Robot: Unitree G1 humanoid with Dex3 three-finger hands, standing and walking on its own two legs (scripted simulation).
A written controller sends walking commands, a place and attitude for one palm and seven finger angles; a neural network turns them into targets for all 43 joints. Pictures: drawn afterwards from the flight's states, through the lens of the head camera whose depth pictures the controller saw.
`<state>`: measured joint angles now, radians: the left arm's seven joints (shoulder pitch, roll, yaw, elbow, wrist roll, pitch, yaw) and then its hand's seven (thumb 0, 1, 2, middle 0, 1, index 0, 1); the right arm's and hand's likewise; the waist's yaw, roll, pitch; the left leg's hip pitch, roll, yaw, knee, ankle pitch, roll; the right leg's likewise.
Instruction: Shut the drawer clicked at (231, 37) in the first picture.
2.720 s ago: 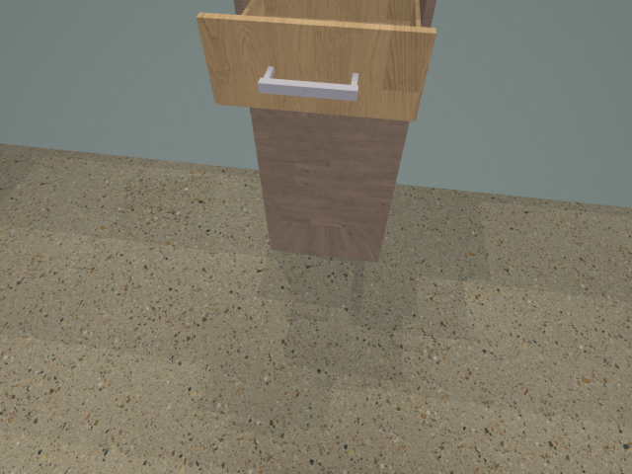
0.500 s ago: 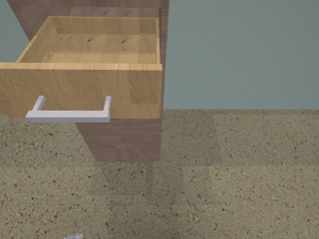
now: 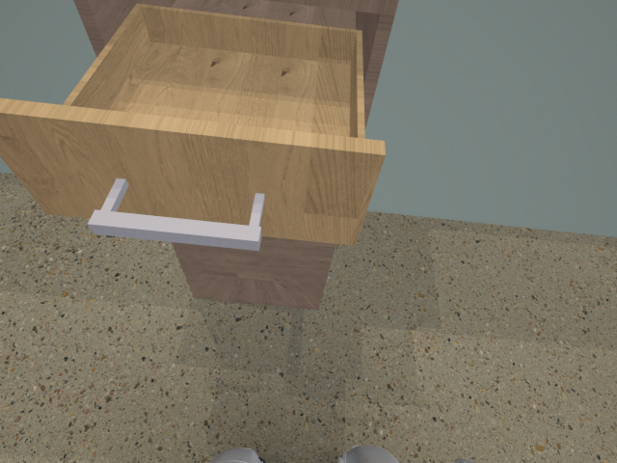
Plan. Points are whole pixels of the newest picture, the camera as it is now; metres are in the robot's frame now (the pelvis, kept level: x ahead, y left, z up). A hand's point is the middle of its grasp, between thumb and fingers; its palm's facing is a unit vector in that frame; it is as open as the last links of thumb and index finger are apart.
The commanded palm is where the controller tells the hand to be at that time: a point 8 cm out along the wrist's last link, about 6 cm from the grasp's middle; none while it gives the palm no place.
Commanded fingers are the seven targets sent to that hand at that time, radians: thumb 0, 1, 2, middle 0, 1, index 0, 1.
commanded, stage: come to a stop and stand still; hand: left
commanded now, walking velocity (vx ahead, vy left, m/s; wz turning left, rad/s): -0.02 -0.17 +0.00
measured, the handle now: (183, 213) +0.33 +0.17 +0.15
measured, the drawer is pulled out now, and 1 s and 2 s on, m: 0.27 0.27 0.27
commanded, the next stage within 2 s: look again from close up in 1.24 s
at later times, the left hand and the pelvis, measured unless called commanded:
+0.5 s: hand out of the picture -0.01 +0.12 -0.17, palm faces +0.00 -0.98 -0.19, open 7.3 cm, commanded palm none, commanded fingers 0.00 0.90 0.90 -0.20 -0.30 -0.20 -0.30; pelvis -0.02 -0.05 +0.00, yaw +0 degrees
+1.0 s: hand out of the picture -0.01 +0.11 -0.18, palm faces +0.06 -0.98 -0.17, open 7.4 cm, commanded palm none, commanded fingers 0.00 0.90 0.90 -0.20 -0.30 -0.20 -0.30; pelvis +0.01 -0.06 +0.00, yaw +1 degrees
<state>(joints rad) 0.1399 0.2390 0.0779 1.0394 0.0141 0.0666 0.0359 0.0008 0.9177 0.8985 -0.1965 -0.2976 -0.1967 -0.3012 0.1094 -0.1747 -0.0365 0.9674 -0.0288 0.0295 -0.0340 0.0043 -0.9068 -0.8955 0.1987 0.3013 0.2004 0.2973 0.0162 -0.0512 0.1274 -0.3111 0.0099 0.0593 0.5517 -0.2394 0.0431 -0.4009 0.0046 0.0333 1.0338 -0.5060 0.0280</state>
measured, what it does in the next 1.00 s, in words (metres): steps on the spot: right foot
